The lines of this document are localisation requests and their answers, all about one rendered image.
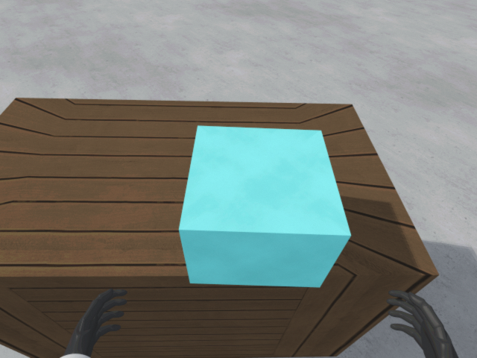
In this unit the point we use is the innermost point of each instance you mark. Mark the carton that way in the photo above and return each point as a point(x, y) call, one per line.
point(262, 208)

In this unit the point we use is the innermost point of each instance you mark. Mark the robot left hand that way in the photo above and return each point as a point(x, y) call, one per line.
point(88, 329)

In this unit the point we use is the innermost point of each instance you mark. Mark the pedestal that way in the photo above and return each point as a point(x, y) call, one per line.
point(91, 197)

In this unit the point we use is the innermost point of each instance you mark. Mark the robot right hand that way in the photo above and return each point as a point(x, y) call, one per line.
point(427, 330)

